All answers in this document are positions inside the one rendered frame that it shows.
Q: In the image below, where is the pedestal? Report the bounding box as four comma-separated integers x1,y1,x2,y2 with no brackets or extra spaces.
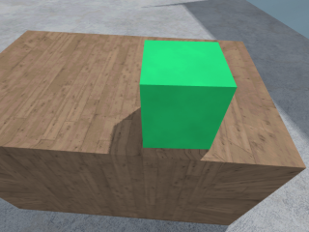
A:
0,30,306,226

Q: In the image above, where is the carton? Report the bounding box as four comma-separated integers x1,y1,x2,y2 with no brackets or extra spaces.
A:
139,40,238,150

